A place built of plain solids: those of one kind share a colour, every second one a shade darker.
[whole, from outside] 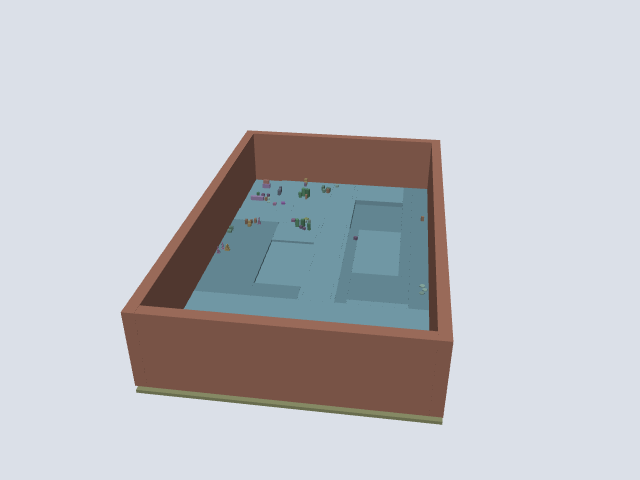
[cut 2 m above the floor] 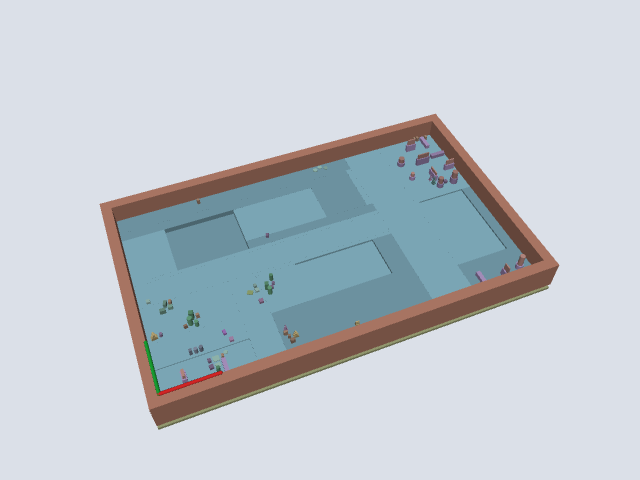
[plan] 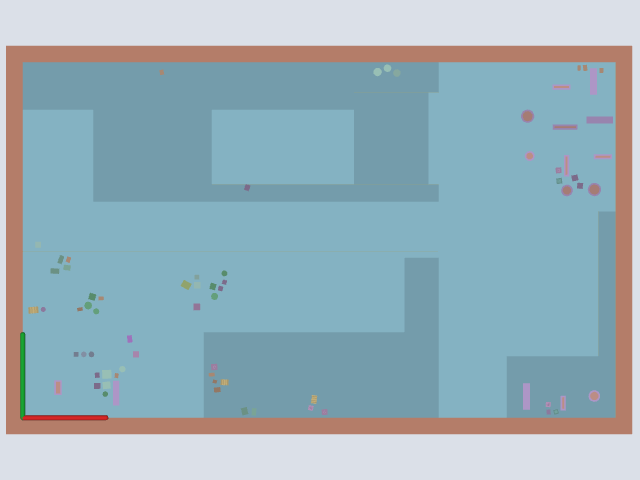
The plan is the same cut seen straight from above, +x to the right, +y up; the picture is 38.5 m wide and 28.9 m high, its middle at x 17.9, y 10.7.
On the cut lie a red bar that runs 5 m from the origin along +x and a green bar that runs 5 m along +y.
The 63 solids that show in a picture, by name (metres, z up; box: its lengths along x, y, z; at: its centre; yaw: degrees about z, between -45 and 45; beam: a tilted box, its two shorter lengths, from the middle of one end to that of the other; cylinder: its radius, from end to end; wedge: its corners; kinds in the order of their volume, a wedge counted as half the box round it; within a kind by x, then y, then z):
{
 "floor_1": {"box": [4.25, 5.54, 1.32], "at": [2.12, 15.77, -0.66]},
 "floor_2": {"box": [8.3, 3.4, 0.9], "at": [4.15, 1.7, -0.55]},
 "floor_3": {"box": [8.3, 2.6, 1.0], "at": [4.15, 4.7, -0.5]},
 "floor_4": {"box": [8.3, 4.0, 1.0], "at": [4.15, 8.0, -0.5]},
 "floor_5": {"box": [7.13, 5.54, 0.76], "at": [7.82, 15.77, -0.94]},
 "floor_6": {"box": [2.6, 10.0, 1.0], "at": [9.6, 5.0, -0.5]},
 "floor_7": {"box": [19.95, 1.05, 1.32], "at": [9.97, 19.07, -0.66]},
 "floor_8": {"box": [25.05, 2.6, 1.0], "at": [12.53, 11.3, -0.5]},
 "floor_9": {"box": [25.05, 0.4, 1.32], "at": [12.53, 12.8, -0.66]},
 "floor_10": {"box": [25.05, 1.81, 1.32], "at": [12.53, 20.5, -0.66]},
 "floor_11": {"box": [3.9, 4.48, 1.32], "at": [12.85, 7.39, -0.66]},
 "floor_12": {"box": [8.57, 4.49, 1.32], "at": [15.66, 16.3, -0.66]},
 "floor_13": {"box": [14.15, 5.15, 1.32], "at": [17.98, 2.58, -0.66]},
 "floor_14": {"box": [14.15, 0.37, 1.32], "at": [17.98, 9.81, -0.66]},
 "floor_15": {"box": [13.67, 1.05, 1.32], "at": [18.21, 13.53, -0.66]},
 "floor_16": {"box": [8.19, 4.48, 1.09], "at": [18.89, 7.39, -0.78]},
 "floor_17": {"box": [4.48, 5.54, 1.32], "at": [22.19, 16.82, -0.66]},
 "floor_18": {"box": [2.06, 4.48, 1.32], "at": [24.02, 7.39, -0.66]},
 "floor_19": {"box": [0.62, 5.54, 1.32], "at": [24.74, 16.82, -0.66]},
 "floor_20": {"box": [4.1, 21.4, 1.0], "at": [27.1, 10.7, -0.5]},
 "floor_21": {"box": [0.5, 8.72, 1.32], "at": [29.4, 8.06, -0.66]},
 "floor_22": {"box": [5.01, 8.72, 1.15], "at": [32.16, 8.06, -0.74]},
 "floor_23": {"box": [6.55, 3.7, 1.32], "at": [32.42, 1.85, -0.66]},
 "floor_24": {"box": [6.55, 8.98, 1.32], "at": [32.42, 16.91, -0.66]},
 "floor_25": {"box": [1.04, 8.72, 1.32], "at": [35.18, 8.06, -0.66]},
 "wall_1": {"box": [1.0, 21.4, 7.0], "at": [-0.5, 10.7, 2.5]},
 "wall_2": {"box": [37.7, 1.0, 7.0], "at": [17.85, -0.5, 2.5]},
 "wall_3": {"box": [37.7, 1.0, 7.0], "at": [17.85, 21.9, 2.5]},
 "wall_4": {"box": [1.0, 21.4, 7.0], "at": [36.2, 10.7, 2.5]},
 "floor_base_1": {"box": [37.7, 23.4, 0.3], "at": [17.85, 10.7, -1.57]},
 "piece_1": {"box": [0.46, 0.9, 0.55], "at": [2.13, 1.81, 0.17]},
 "piece_2": {"box": [0.38, 1.5, 0.48], "at": [5.62, 1.48, 0.14]},
 "piece_3": {"box": [0.42, 1.6, 0.43], "at": [30.33, 1.28, 0.21]},
 "piece_4": {"cylinder": 0.4, "from": [30.4, 18.15, 0.0], "to": [30.4, 18.15, 0.45]},
 "piece_5": {"cylinder": 0.3, "from": [30.53, 15.75, 0.0], "to": [30.53, 15.75, 0.45]},
 "piece_6": {"box": [1.1, 0.32, 0.85], "at": [32.44, 19.91, 0.42]},
 "piece_7": {"box": [0.32, 0.9, 0.85], "at": [32.54, 0.88, 0.42]},
 "piece_8": {"box": [1.5, 0.32, 0.85], "at": [32.66, 17.5, 0.42]},
 "piece_9": {"box": [0.32, 1.3, 0.7], "at": [32.74, 15.18, 0.35]},
 "piece_10": {"cylinder": 0.35, "from": [32.77, 13.68, 0.0], "to": [32.77, 13.68, 0.55]},
 "piece_11": {"box": [0.42, 1.6, 0.43], "at": [34.37, 20.25, 0.21]},
 "piece_12": {"cylinder": 0.35, "from": [34.42, 1.31, 0.0], "to": [34.42, 1.31, 0.5]},
 "piece_13": {"cylinder": 0.4, "from": [34.43, 13.74, 0.0], "to": [34.43, 13.74, 0.7]},
 "piece_14": {"box": [1.6, 0.42, 0.43], "at": [34.75, 17.93, 0.21]},
 "piece_15": {"box": [1.1, 0.32, 0.7], "at": [34.94, 15.71, 0.35]},
 "plant_1": {"box": [0.26, 0.7, 0.46], "at": [2.13, 1.81, 0.68]},
 "plant_2": {"cylinder": 0.3, "from": [30.4, 18.15, 0.45], "to": [30.4, 18.15, 0.96]},
 "plant_3": {"box": [0.12, 0.7, 0.76], "at": [32.54, 0.88, 1.23]},
 "plant_4": {"box": [1.3, 0.12, 0.56], "at": [32.66, 17.5, 1.13]},
 "plant_5": {"cylinder": 0.25, "from": [32.77, 13.68, 0.55], "to": [32.77, 13.68, 1.21]},
 "plant_6": {"cylinder": 0.25, "from": [34.42, 1.31, 0.5], "to": [34.42, 1.31, 1.71]},
 "plant_7": {"cylinder": 0.3, "from": [34.43, 13.74, 0.7], "to": [34.43, 13.74, 1.46]},
 "bin_1": {"cylinder": 0.23, "from": [3.94, 6.75, 0.0], "to": [3.94, 6.75, 0.95]},
 "bin_2": {"box": [0.41, 0.4, 0.99], "at": [4.19, 7.28, 0.49], "yaw": -15.5},
 "bag_1": {"box": [0.53, 0.32, 0.47], "at": [1.94, 8.83, 0.23], "yaw": -3.4},
 "bag_2": {"box": [0.37, 0.44, 0.41], "at": [13.36, 0.39, 0.2], "yaw": 13.4},
 "hose_coil_1": {"box": [0.47, 0.43, 0.13], "at": [5.05, 1.95, -0.09], "yaw": 5.3},
 "hose_coil_2": {"box": [0.56, 0.53, 0.13], "at": [5.06, 2.62, -0.09], "yaw": 0.9},
 "hose_coil_3": {"cylinder": 0.25, "from": [21.37, 20.81, -0.05], "to": [21.37, 20.81, 0.1]},
 "hose_coil_4": {"cylinder": 0.23, "from": [21.96, 21.05, -0.05], "to": [21.96, 21.05, 0.08]},
 "hose_coil_5": {"cylinder": 0.23, "from": [22.53, 20.75, -0.05], "to": [22.53, 20.75, 0.07]},
 "edge_bag_1": {"box": [0.39, 0.39, 0.22], "at": [10.52, 7.98, 0.11]},
 "inway_hose_coil_1": {"box": [0.54, 0.43, 0.14], "at": [9.84, 7.99, 0.02], "yaw": -28.9}
}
